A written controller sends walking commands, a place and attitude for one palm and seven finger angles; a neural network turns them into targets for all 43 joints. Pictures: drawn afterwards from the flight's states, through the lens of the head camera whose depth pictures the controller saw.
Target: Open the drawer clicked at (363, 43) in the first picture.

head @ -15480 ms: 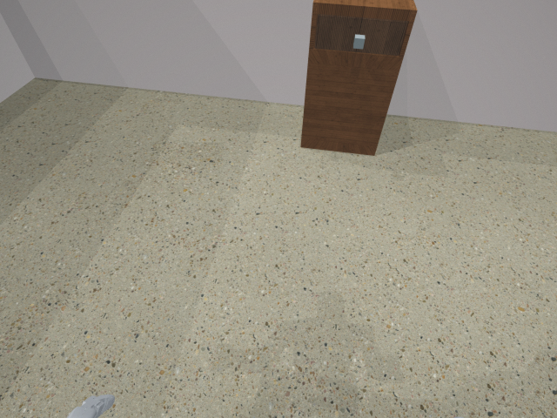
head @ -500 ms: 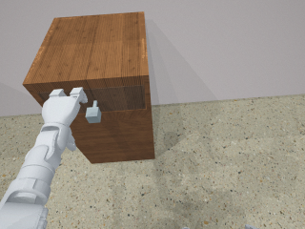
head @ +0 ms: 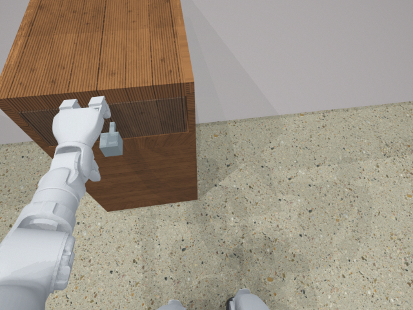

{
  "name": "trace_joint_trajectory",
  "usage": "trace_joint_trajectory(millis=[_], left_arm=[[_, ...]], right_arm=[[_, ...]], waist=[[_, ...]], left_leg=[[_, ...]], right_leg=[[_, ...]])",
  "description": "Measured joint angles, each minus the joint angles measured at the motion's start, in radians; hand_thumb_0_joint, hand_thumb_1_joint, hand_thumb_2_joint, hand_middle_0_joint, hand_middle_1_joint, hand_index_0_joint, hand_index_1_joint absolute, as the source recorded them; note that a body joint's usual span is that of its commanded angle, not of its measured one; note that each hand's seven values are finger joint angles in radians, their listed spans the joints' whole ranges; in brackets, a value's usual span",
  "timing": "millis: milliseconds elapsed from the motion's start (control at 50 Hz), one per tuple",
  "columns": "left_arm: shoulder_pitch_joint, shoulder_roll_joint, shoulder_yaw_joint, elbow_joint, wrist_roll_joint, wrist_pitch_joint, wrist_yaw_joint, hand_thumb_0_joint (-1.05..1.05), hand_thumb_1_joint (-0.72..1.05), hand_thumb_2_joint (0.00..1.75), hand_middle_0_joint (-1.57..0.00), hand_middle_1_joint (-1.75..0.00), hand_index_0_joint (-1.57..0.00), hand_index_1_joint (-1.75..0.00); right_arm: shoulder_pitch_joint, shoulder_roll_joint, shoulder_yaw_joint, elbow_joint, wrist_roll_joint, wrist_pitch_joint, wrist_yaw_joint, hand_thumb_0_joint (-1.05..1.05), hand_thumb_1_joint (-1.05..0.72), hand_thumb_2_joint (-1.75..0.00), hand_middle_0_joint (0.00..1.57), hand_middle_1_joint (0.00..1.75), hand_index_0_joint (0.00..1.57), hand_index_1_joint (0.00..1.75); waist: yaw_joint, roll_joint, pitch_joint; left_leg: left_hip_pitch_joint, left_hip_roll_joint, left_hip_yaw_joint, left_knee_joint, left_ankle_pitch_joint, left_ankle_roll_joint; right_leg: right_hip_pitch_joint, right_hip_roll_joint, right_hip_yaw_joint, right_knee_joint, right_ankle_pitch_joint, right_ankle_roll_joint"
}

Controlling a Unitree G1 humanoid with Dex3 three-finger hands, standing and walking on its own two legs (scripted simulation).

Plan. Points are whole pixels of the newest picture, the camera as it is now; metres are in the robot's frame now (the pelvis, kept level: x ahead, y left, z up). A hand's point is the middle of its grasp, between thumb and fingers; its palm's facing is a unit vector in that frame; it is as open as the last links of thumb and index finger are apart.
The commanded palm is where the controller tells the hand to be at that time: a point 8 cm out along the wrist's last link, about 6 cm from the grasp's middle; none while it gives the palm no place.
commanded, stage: move the hooked fingers above the handle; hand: left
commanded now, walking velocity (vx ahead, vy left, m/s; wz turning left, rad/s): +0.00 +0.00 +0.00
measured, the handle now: (112, 137) +0.53 +0.23 -0.08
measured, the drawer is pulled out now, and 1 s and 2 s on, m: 0.00 0.00 0.00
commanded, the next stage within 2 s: none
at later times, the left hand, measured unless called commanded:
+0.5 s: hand (99, 138) +0.48 +0.23 -0.01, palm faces -0.08 -0.02 -1.00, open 13.8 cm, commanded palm +0.46 +0.23 +0.05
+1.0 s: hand (100, 135) +0.48 +0.23 -0.01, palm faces -0.08 -0.01 -1.00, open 13.8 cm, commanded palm +0.47 +0.23 +0.05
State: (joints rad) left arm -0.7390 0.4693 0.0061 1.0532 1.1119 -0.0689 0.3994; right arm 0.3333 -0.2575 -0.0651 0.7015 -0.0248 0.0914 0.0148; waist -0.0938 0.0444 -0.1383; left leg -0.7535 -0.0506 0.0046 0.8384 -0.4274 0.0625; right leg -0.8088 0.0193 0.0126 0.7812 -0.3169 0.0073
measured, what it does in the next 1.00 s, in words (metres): stands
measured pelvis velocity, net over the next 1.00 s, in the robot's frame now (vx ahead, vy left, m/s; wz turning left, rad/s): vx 0.00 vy -0.02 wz -0.01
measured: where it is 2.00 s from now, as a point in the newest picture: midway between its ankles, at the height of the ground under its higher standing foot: outside the picture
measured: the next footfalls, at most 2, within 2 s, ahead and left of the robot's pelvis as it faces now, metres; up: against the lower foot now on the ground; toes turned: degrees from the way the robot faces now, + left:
none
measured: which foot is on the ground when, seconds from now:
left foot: down 0.00-1.00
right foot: down 0.00-1.00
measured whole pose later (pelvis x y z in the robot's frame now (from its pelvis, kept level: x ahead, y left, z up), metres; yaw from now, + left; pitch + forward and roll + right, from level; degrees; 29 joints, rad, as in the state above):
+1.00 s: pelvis +0.00 -0.02 -0.01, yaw +0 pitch +23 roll -1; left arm -0.80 0.54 0.05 1.13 1.10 -0.07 0.38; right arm 0.34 -0.27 -0.04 0.70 -0.03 0.10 0.00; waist -0.13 0.05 -0.14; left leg -0.84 -0.02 0.00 0.89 -0.45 0.03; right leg -0.91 0.05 0.00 0.84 -0.34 -0.02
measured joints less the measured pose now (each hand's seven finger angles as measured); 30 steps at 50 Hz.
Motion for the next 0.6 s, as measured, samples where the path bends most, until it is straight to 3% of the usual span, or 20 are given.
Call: trace_joint_trajectory(millis=[300, 420, 600], left_arm=[[-0.094, 0.015, 0.014, 0.08, 0.01, 0.02, 0.006, 0.0, -0.49, 0.3, -0.32, -1.2, -0.32, -1.2], [-0.046, 0.019, 0.036, 0.047, -0.005, 0.029, 0.004, 0.0, -0.49, 0.3, -0.32, -1.21, -0.32, -1.21], [-0.04, 0.036, 0.004, 0.049, -0.009, 0.004, -0.008, 0.0, -0.49, 0.3, -0.32, -1.2, -0.32, -1.2]], right_arm=[[0.03, 0.005, 0.012, 0.022, -0.023, 0.017, 0.013, 0.0, -0.9, -0.89, 0.2, 0.3, 0.2, 0.3], [0.033, -0.001, 0.011, 0.02, -0.022, 0.034, 0.016, 0.0, -0.91, -0.89, 0.2, 0.3, 0.2, 0.3], [0.012, -0.002, 0.013, 0.014, -0.01, 0.021, -0.005, 0.0, -0.91, -0.89, 0.2, 0.3, 0.2, 0.3]], waist=[[-0.043, 0.009, -0.021], [-0.028, 0.018, -0.019], [-0.022, 0.008, -0.008]], left_leg=[[-0.099, 0.013, -0.009, 0.077, -0.04, -0.005], [-0.088, 0.023, -0.002, 0.068, -0.041, -0.01], [-0.062, 0.021, -0.022, 0.043, -0.024, -0.023]], right_leg=[[-0.092, 0.013, -0.013, 0.059, -0.03, -0.004], [-0.087, 0.023, -0.005, 0.055, -0.029, -0.009], [-0.059, 0.02, -0.024, 0.038, -0.022, -0.023]])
